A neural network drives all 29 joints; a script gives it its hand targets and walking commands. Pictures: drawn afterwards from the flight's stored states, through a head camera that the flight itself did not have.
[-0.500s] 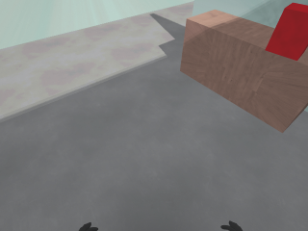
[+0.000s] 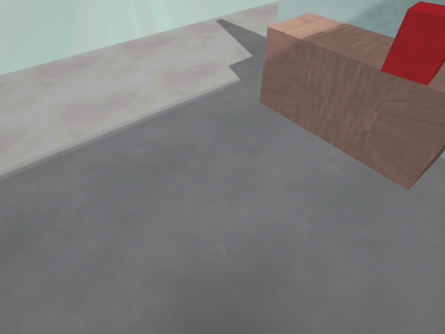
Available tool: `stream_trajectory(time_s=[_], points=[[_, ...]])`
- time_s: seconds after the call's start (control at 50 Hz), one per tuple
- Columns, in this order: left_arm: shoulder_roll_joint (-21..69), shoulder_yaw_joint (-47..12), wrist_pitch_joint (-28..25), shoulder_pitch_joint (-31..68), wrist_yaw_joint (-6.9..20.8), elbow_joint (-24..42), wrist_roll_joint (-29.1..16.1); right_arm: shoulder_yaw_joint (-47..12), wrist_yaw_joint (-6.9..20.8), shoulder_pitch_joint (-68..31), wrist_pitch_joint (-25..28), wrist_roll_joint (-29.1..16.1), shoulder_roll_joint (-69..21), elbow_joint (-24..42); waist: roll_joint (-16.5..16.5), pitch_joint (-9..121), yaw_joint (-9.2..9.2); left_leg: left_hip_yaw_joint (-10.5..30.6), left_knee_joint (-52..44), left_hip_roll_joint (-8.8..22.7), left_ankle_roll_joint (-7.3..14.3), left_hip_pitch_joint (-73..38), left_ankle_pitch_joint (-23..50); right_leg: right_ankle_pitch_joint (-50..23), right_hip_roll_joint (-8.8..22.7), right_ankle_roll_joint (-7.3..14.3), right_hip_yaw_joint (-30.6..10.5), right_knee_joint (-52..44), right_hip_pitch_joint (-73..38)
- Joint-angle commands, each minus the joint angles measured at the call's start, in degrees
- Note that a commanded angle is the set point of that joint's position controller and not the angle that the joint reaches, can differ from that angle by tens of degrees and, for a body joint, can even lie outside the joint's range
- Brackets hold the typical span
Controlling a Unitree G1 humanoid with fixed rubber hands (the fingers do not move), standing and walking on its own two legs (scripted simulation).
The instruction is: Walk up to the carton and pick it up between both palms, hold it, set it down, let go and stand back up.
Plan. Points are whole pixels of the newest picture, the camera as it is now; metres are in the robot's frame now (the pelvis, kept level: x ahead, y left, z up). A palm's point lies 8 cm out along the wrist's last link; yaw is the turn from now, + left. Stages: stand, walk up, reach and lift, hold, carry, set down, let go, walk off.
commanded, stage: stand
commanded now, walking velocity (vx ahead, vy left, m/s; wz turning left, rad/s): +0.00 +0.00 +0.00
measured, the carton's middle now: (423, 43) +1.35 -0.89 -0.04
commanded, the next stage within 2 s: walk up in 0.72 s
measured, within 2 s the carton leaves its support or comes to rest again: neither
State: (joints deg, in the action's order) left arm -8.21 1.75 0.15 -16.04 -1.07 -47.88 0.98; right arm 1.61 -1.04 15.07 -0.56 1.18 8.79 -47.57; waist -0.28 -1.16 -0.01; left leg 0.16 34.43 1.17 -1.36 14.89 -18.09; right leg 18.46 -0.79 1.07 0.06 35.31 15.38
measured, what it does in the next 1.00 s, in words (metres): stands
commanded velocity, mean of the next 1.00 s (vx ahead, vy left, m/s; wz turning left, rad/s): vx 0.00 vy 0.00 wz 0.00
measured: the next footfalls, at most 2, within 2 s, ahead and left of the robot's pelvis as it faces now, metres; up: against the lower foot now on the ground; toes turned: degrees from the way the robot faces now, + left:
right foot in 1.22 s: +0.18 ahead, -0.26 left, +0.00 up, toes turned -22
left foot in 1.62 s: +0.47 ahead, -0.09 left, +0.00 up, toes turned -16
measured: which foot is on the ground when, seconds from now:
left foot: down 0.00-1.00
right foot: down 0.00-0.94, up 0.96-1.00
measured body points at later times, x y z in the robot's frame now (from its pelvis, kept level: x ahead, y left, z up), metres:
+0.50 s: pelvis +0.01 -0.01 +0.01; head +0.01 -0.01 +0.46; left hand +0.05 +0.21 -0.14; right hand +0.03 -0.23 -0.15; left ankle +0.00 +0.13 -0.73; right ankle +0.01 -0.11 -0.73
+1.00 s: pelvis +0.03 -0.01 +0.00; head +0.04 -0.01 +0.45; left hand +0.04 +0.21 -0.15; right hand +0.01 -0.23 -0.15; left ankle +0.00 +0.14 -0.73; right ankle +0.00 -0.11 -0.71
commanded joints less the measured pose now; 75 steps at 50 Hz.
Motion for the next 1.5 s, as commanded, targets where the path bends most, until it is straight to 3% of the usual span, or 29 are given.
stream_trajectory(time_s=[0.0,0.06,0.08,0.16,0.26,0.36,0.38,0.46,0.58,0.8,0.82,0.88,0.9,0.92,0.94,0.96,0.98,1.04,1.12,1.16,1.18,1.2,1.22,1.24,1.26,1.3,1.34,1.44,1.48], points=[[-4.92,1.49,-0.95,-1.22,-0.32,1.88,-0.06,1.69,-0.04,2.04,1.03,-0.3,6.41,2.26,3.33,0.71,0.35,2.36,-6.47,2.13,3.01,-0.96,7.05,-9.08,3.96,1.32,-5.08,-9.3,0.22],[-4.89,1.64,-0.69,-0.5,-0.6,0.96,-0.13,1.57,-0.45,1.14,0.87,-0.29,6.55,1.33,2.51,-2.38,-0.08,3.37,-8.59,3.27,2.73,0.46,6.68,-7.65,3.35,1.15,-5.09,-8.94,1.62],[-4.61,1.57,-0.65,-0.97,-0.73,0.53,-0.38,1.27,-0.57,0.49,0.89,-0.01,5.48,1.07,-2.65,-3.37,-0.58,3.1,-9.74,3.12,2.97,1.83,5.16,-7.06,3.37,1.26,-5.2,-9.1,2.12],[-4.54,1.99,-1.12,-1.48,-0.54,-1.54,-0.13,1.29,-0.56,0.21,1.28,-0.36,4.74,-1.14,2.33,-0.32,-1.28,3.52,-9.99,2.68,3.76,1.72,4.85,-7.43,4.16,2.07,-5.73,-10.81,-3.19],[-7.76,2.45,-1.19,0.5,-0.93,-2.89,-0.62,1.4,-0.59,4.55,1.04,-0.47,3.31,-5.14,-1.86,-3.41,1.13,1.65,-9.63,1.9,2.4,-1.76,6.26,-6.74,4.82,2.29,-7.08,-13.64,2.16],[-3.76,1.58,-0.71,0.87,-1.01,-6.05,-0.51,1.56,-1.15,3.62,1.11,-0.12,3.47,-6.21,4.65,-2.01,1.24,2.96,-9.55,2.65,2.55,-1.9,7.85,-8.64,4.45,2.21,-5.61,-13.23,-1.14],[-4.59,1.68,-0.77,0.06,-1.14,-6.09,-0.41,1.45,-1.1,3.21,1.29,-0.38,4.16,-6.81,1.23,-2.03,0.1,3.21,-10.44,2.21,2.65,-0.32,6.28,-7.96,4.35,1.97,-5.98,-13.31,-1.08],[-5.63,2.31,-0.93,0.26,-1.05,-8.11,-0.53,1.58,-0.71,3.51,0.75,0.26,4.23,-9.13,1.39,-2.27,0.26,0.96,-9.62,1.64,1.95,-3.43,7.16,-2.15,5.55,2.16,-8.15,-16.91,0.62],[-3.02,1.38,-1.48,-2.46,-1.13,-11.5,-0.13,1.74,-1.66,5.27,1.19,-0.2,4.76,-12.5,-0.19,-0.15,-0.18,2.67,-11.51,3.39,2.62,-3.71,11.97,-14.36,4.21,2.27,-5.68,-13.78,-5.81],[-5.63,1.4,-1.16,0.15,-1.48,-13.19,-0.09,0.42,-1.53,6.41,0.65,-0.2,1.32,-15.89,-0.16,-3.26,0.66,3.02,-11.8,3.38,1.84,-4.1,10.22,-9.8,4.08,1.87,-4.86,-14.63,-3.61],[-3.57,1.05,-1.15,-1.71,-1.54,-13.7,-0.46,0.39,-1.63,7.01,0.76,-0.11,1.17,-17.04,-3.26,-2.7,-0.03,2.77,-12.23,3.25,2.21,-4.47,11.09,-12.2,4.69,1.86,-4.96,-14.18,-4.91],[-3.83,0.65,-1.34,-1.92,-1.87,-15.06,-0.13,0.29,-2.07,6.17,1.21,-0.23,1.51,-15.97,-1.02,-0.55,0.58,2.74,-10.93,3.98,2.65,-6.55,18.44,-18.83,4.65,1.95,-4.96,-12.88,-6.11],[-11.96,3.83,-1.37,-3.25,-0.2,-9.43,1.07,3.8,-1.91,6.49,2.85,2.47,13.83,-8.43,-4.86,4.03,0.93,7.69,-8.49,6.71,7.65,-17.08,-16.14,14.01,2.24,2.8,-8.99,-0.96,8.36],[-10.96,3.65,-0.88,1.53,0.64,-8.28,0.87,5.27,-2.4,7.77,3.2,2.87,15.37,-9.09,-8.21,-0.9,3.4,16.32,-16.49,15.05,11.98,-24.77,-29.07,20.77,-0.21,0.59,-3.89,6.81,26.62],[-9.17,2.94,-0.4,8.32,1.54,-4.93,2.57,5.99,-3.05,10.89,3.21,2.77,14.96,-9.9,-7.84,-6.65,6.65,27.36,-22.7,26.16,16.26,-20.51,-31.06,13.88,1.85,-1.53,-1.14,21.56,33.67],[-8.87,3.09,-0.01,11.66,2.17,-1.83,3.91,5.28,-3.58,10.57,3.84,3.14,13.57,-10.63,-4.71,-10.58,6.58,28.48,-24.61,30.9,17.96,-14.2,-28.66,12.01,8.33,-2.56,-4.1,25.9,34.74],[-8.87,3.47,-0.21,7.48,2.64,-2.03,3.9,4.42,-3.6,8.38,4.89,3.17,11.45,-9.41,-2.67,-10.44,3.76,23.91,-24.68,29.45,16.96,-14.0,-25.45,8.79,9.22,-2.68,-5.86,26.37,34.26],[-9.02,3.55,-0.7,4.07,3.94,-1.24,2.99,3.92,-2.99,5.13,6.64,3.77,11.94,-8.03,-7.52,-9.3,2.68,13.64,-25.53,27.46,15.02,-12.18,-22.38,8.08,11.9,-3.13,-6.04,24.18,30.05],[-7.87,2.86,-1.33,0.2,5.23,-0.62,1.42,3.11,-1.45,-1.83,6.23,4.18,14.55,-5.66,-10.57,-11.39,-0.73,-6.68,-20.95,20.39,12.28,-1.24,-16.54,3.46,9.28,-2.06,0.57,12.45,14.02],[-8.42,3.58,-2.03,-9.56,5.13,-3.41,1.35,2.86,-0.84,-4.02,4.84,4.79,15.41,-4.34,-6.65,-8.27,-5.1,-13.08,-10.56,17.5,10.08,10.42,-21.22,-2.68,4.66,0.2,8.27,8.31,-5.0],[-11.37,4.79,-2.35,-16.16,4.48,-4.71,0.81,2.29,-0.51,-4.14,3.78,5.2,13.77,-3.87,-0.09,-5.46,-7.94,-16.2,0.85,13.95,8.68,14.62,-18.62,-2.36,0.86,1.06,10.2,9.02,-13.96],[-13.54,5.75,-2.49,-22.82,3.47,-6.62,0.57,1.16,0.41,-1.67,2.95,4.87,10.49,-3.61,9.31,-3.03,-10.72,-18.12,19.8,8.33,7.63,17.5,-11.63,3.64,-3.14,2.61,8.99,7.55,-19.31],[-19.61,6.61,-2.33,-25.88,2.37,-4.13,0.02,-0.3,2.08,-3.22,2.51,3.19,7.76,1.38,27.29,-1.84,-11.69,-13.99,41.86,0.51,3.8,26.12,-24.7,21.54,10.37,8.03,-26.36,-11.67,-17.05],[-22.26,6.7,-1.89,-22.67,1.74,-1.66,-2.24,-0.61,2.98,-2.65,2.03,1.17,10.02,5.71,18.55,-2.23,-9.36,-1.68,44.96,-0.16,2.61,30.03,-23.98,38.8,19.62,13.51,-54.77,-27.87,-12.03],[-23.52,6.26,-1.65,-17.17,0.73,0.67,-2.9,-0.9,3.67,-3.81,2.51,0.1,10.95,6.44,11.82,-4.53,-7.41,3.37,46.23,3.81,3.27,31.0,-18.8,43.95,22.21,13.28,-55.89,-30.78,-9.04],[-23.2,5.61,-1.97,-11.28,-0.66,3.41,-0.47,-1.4,3.31,-2.18,4.17,-0.01,12.02,5.86,11.3,-6.18,-5.2,3.05,44.17,7.54,2.66,33.57,-13.77,33.28,22.49,15.72,-46.14,-23.42,-9.84],[-18.35,3.79,-3.05,-8.29,-0.32,4.5,0.65,-0.48,2.76,1.2,4.55,0.8,13.53,5.93,12.52,-4.43,-2.44,3.56,35.31,9.22,1.94,24.63,-16.3,25.93,20.11,14.47,-33.75,-19.33,1.13],[-16.98,3.37,-4.51,-7.62,0.18,3.53,1.13,-0.37,3.69,-1.29,3.48,1.29,10.86,10.09,5.02,-6.48,-1.81,1.63,23.18,7.92,1.64,21.09,-2.21,17.6,18.47,14.24,-24.77,-19.35,6.01],[-16.81,3.17,-4.59,-4.82,0.66,3.25,1.19,-0.09,3.99,-0.84,4.08,1.02,9.98,11.4,7.67,-6.65,-0.12,0.22,15.21,6.69,1.92,13.13,5.03,18.64,14.76,11.59,-17.53,-18.19,11.05]])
